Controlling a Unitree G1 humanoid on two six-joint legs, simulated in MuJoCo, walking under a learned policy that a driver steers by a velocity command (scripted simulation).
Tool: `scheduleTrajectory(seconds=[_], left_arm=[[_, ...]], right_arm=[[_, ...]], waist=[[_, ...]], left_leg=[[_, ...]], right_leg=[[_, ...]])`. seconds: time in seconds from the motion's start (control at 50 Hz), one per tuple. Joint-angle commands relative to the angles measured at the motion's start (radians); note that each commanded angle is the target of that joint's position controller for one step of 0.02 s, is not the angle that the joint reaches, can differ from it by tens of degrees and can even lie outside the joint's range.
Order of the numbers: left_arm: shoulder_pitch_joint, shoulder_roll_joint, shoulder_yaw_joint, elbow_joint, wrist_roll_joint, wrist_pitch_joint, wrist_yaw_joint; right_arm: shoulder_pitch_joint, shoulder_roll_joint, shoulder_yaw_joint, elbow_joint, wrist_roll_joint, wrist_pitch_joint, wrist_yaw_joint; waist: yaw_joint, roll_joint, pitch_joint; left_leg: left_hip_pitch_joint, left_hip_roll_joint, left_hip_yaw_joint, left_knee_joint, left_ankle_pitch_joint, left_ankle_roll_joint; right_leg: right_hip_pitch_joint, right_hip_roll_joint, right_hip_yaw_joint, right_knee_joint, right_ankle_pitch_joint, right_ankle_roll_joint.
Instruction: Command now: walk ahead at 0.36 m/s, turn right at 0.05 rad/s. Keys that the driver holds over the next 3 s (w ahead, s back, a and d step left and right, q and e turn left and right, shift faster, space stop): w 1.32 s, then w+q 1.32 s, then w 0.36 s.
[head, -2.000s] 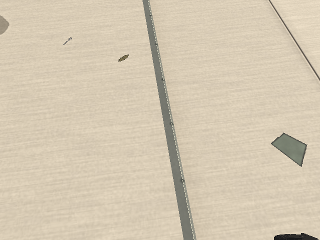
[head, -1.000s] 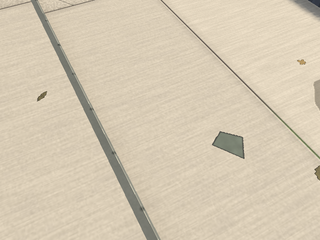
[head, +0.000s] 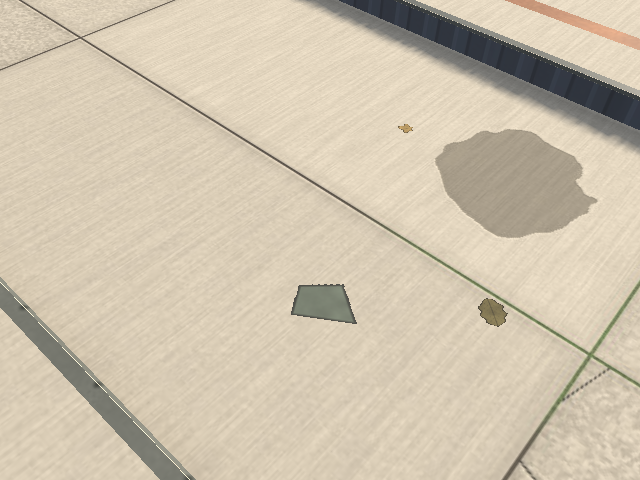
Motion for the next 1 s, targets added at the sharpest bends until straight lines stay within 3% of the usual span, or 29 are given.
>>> scheduleTrajectory(seconds=[0.02,0.04,0.08,0.1,0.16,0.22,0.24,0.3,0.38,0.46,0.52,0.56,0.58,0.6,0.62,0.64,0.66,0.68,0.7,0.72,0.74,0.78,0.8,0.82,0.86,0.88,0.92,0.96,1.0], left_arm=[[-0.21,0.013,0.0,-0.143,0.005,-0.032,-0.003],[-0.229,0.103,0.021,-0.144,0.026,-0.033,-0.006],[-0.139,0.117,0.028,-0.09,0.016,-0.041,-0.031],[-0.127,0.118,0.032,-0.073,0.025,-0.041,-0.04],[-0.145,0.081,0.022,-0.06,0.04,-0.027,-0.047],[-0.203,0.08,0.023,-0.068,0.034,-0.023,-0.048],[-0.239,0.095,0.029,-0.08,0.022,-0.026,-0.048],[-0.312,0.087,0.029,-0.092,0.03,-0.034,-0.046],[-0.391,0.061,0.016,-0.116,0.035,-0.048,-0.056],[-0.456,0.027,-0.001,-0.134,0.026,-0.062,-0.066],[-0.412,0.029,-0.003,-0.102,0.028,-0.074,-0.052],[-0.261,0.069,0.012,-0.043,0.034,-0.083,-0.022],[-0.093,0.087,0.024,0.017,0.04,-0.091,-0.009],[0.083,0.141,0.041,0.069,0.059,-0.102,-0.007],[0.228,0.186,0.056,0.097,0.069,-0.098,-0.017],[0.32,0.168,0.064,0.096,0.005,-0.082,-0.034],[0.258,0.163,0.067,0.082,0.006,-0.069,-0.02],[0.142,0.097,0.05,0.076,0.023,-0.065,0.006],[0.093,0.076,0.039,0.089,0.024,-0.069,0.021],[0.095,0.052,0.027,0.108,0.02,-0.078,0.025],[0.083,0.033,0.015,0.132,0.006,-0.087,0.015],[0.071,0.058,0.019,0.159,0.005,-0.104,0.003],[0.085,0.045,0.016,0.183,0.004,-0.117,0.002],[0.009,0.03,0.006,0.17,0.0,-0.128,0.0],[-0.036,0.001,-0.002,0.16,-0.015,-0.136,-0.001],[0.015,0.018,-0.001,0.174,-0.031,-0.138,-0.004],[0.072,0.056,0.01,0.196,-0.034,-0.134,-0.001],[0.145,0.056,0.01,0.218,-0.017,-0.114,0.006],[0.203,0.072,0.014,0.241,0.007,-0.099,0.013]], right_arm=[[0.303,-0.237,-0.057,0.036,0.004,-0.035,-0.017],[0.262,-0.215,-0.057,0.037,0.007,-0.035,-0.017],[0.123,-0.129,-0.033,0.004,0.014,-0.05,-0.012],[0.105,-0.115,-0.029,0.001,0.016,-0.059,-0.015],[0.158,-0.095,-0.027,0.046,0.028,-0.081,-0.015],[0.208,-0.1,-0.028,0.07,0.017,-0.093,-0.015],[0.223,-0.099,-0.026,0.08,0.017,-0.099,-0.013],[0.288,-0.082,-0.023,0.129,0.017,-0.11,-0.024],[0.28,-0.064,-0.02,0.161,0.009,-0.115,-0.044],[0.308,-0.04,-0.009,0.191,-0.003,-0.114,-0.06],[0.346,-0.044,-0.003,0.217,-0.01,-0.1,-0.067],[0.351,-0.08,-0.007,0.227,-0.028,-0.084,-0.065],[0.331,-0.088,-0.008,0.232,-0.019,-0.075,-0.061],[0.33,-0.069,-0.007,0.239,0.003,-0.076,-0.055],[0.442,0.001,-0.01,0.25,0.065,-0.087,-0.062],[0.393,-0.089,-0.016,0.222,0.097,-0.091,-0.075],[0.263,-0.084,-0.014,0.186,0.074,-0.09,-0.081],[0.117,-0.056,-0.005,0.15,0.035,-0.09,-0.07],[0.053,-0.032,-0.002,0.116,0.008,-0.084,-0.051],[0.06,-0.011,0.001,0.111,-0.023,-0.068,-0.035],[0.071,0.025,0.01,0.112,-0.038,-0.046,-0.018],[0.045,0.081,0.027,0.087,-0.042,-0.014,-0.001],[-0.027,0.082,0.027,0.052,-0.031,-0.016,-0.002],[-0.117,0.061,0.031,-0.005,-0.013,-0.03,0.001],[-0.105,0.076,0.042,0.015,-0.02,-0.05,0.023],[-0.116,0.081,0.042,0.026,-0.002,-0.048,0.031],[-0.197,0.057,0.041,0.007,0.009,-0.038,0.027],[-0.293,0.031,0.033,-0.019,0.01,-0.045,0.018],[-0.284,0.01,0.018,-0.021,0.002,-0.058,0.013]], waist=[[-0.172,0.266,0.066],[-0.135,0.138,0.154],[-0.036,0.094,0.159],[-0.026,0.1,0.136],[-0.029,0.091,0.102],[-0.041,0.095,0.08],[-0.039,0.093,0.091],[-0.053,0.115,0.114],[-0.066,0.093,0.153],[-0.124,0.014,0.174],[-0.146,-0.012,0.172],[-0.103,-0.034,0.083],[-0.021,-0.056,0.017],[0.056,-0.084,-0.066],[0.05,-0.325,-0.306],[0.164,-0.167,-0.505],[0.164,-0.1,-0.437],[0.128,-0.027,-0.23],[0.08,-0.006,-0.107],[0.035,0.03,-0.046],[-0.022,0.058,0.019],[-0.063,-0.006,0.096],[-0.062,-0.02,0.125],[-0.097,-0.027,0.178],[-0.094,-0.03,0.118],[-0.065,-0.057,0.085],[-0.028,-0.044,0.118],[0.023,-0.011,0.153],[0.025,-0.043,0.125]], left_leg=[[0.397,0.382,-0.616,-0.372,-0.504,0.118],[0.274,0.409,-0.662,-0.394,-0.542,0.17],[0.207,0.303,-0.493,-0.395,-0.348,0.127],[0.212,0.261,-0.418,-0.406,-0.228,0.107],[0.225,0.192,-0.247,-0.376,0.209,0.1],[0.235,0.19,-0.182,-0.333,0.436,0.114],[0.236,0.165,-0.169,-0.333,0.428,0.116],[0.33,0.19,-0.17,-0.271,0.53,0.118],[0.304,0.161,-0.139,-0.199,0.428,0.103],[0.269,0.15,-0.154,-0.071,0.376,0.097],[0.298,0.135,-0.173,0.066,0.445,0.096],[0.314,0.116,-0.179,0.318,0.651,0.105],[0.223,0.087,-0.158,0.546,0.663,0.099],[-0.011,0.029,-0.113,0.834,0.386,0.082],[-0.407,-0.089,-0.058,1.367,-0.532,0.017],[-0.636,-0.084,-0.154,1.527,-0.483,0.015],[-0.755,-0.024,-0.112,1.521,-0.365,0.009],[-0.8,0.015,-0.048,1.447,-0.238,0.005],[-0.777,0.027,-0.042,1.424,-0.164,0.005],[-0.7,0.05,-0.055,1.391,-0.149,0.005],[-0.65,0.078,-0.069,1.318,-0.167,0.011],[-0.662,0.111,-0.051,1.204,-0.143,0.011],[-0.751,0.12,-0.069,1.164,-0.05,0.009],[-0.711,0.141,-0.068,0.866,0.085,-0.004],[-0.265,0.121,0.0,0.457,0.477,-0.008],[-0.15,0.089,0.02,0.387,0.551,-0.013],[-0.235,0.093,0.016,0.238,0.529,-0.012],[-0.321,0.083,0.03,0.098,0.45,-0.004],[-0.277,0.047,0.042,0.043,0.288,0.013]], right_leg=[[-0.631,0.028,-0.04,0.359,-0.226,-0.027],[-0.665,-0.023,0.027,0.469,-0.165,-0.029],[-0.584,-0.078,0.039,0.483,-0.009,-0.014],[-0.55,-0.085,0.014,0.476,0.036,0.0],[-0.509,-0.081,-0.037,0.471,0.16,0.038],[-0.513,-0.075,-0.056,0.495,0.27,0.046],[-0.531,-0.07,-0.05,0.44,0.306,0.046],[-0.602,-0.083,-0.008,0.361,0.397,0.03],[-0.55,-0.106,-0.005,0.116,0.584,0.007],[-0.46,-0.11,-0.035,-0.07,0.705,-0.009],[-0.371,-0.113,-0.043,-0.172,0.699,-0.017],[-0.214,-0.075,-0.09,-0.158,0.591,-0.038],[-0.006,-0.074,-0.115,-0.18,0.619,-0.05],[0.297,-0.144,-0.074,-0.091,0.771,-0.063],[0.78,-0.434,0.16,0.306,1.378,-0.2],[0.961,-0.534,0.385,0.26,1.122,-0.334],[0.845,-0.522,0.415,0.084,0.6,-0.352],[0.587,-0.447,0.375,-0.07,0.318,-0.305],[0.372,-0.435,0.357,-0.128,0.325,-0.294],[0.182,-0.435,0.352,-0.146,0.401,-0.296],[0.011,-0.408,0.3,-0.162,0.388,-0.264],[-0.143,-0.351,0.237,-0.216,0.362,-0.245],[-0.131,-0.327,0.211,-0.231,0.339,-0.232],[-0.226,-0.248,0.122,-0.294,0.271,-0.17],[-0.422,-0.127,-0.026,-0.337,0.264,-0.122],[-0.4,-0.151,-0.019,-0.384,0.302,-0.123],[-0.142,-0.208,0.013,-0.401,0.425,-0.123],[0.085,-0.234,0.02,-0.349,0.519,-0.113],[0.227,-0.257,0.023,-0.236,0.663,-0.099]])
